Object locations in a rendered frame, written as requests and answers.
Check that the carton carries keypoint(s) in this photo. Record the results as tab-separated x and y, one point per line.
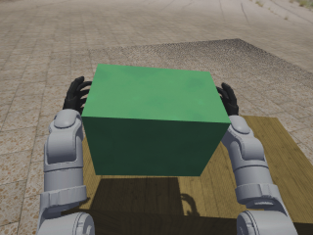
142	121

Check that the robot right hand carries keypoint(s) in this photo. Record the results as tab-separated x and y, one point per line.
228	99

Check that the right robot forearm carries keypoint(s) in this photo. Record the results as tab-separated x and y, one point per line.
255	188

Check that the robot right upper arm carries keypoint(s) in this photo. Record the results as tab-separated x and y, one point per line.
264	223

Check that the robot left hand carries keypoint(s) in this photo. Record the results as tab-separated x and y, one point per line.
73	99

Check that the left robot forearm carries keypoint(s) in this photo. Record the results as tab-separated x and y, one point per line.
63	166

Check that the robot left upper arm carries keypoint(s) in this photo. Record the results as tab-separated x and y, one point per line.
77	223

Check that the pedestal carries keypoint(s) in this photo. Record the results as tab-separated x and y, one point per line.
197	205

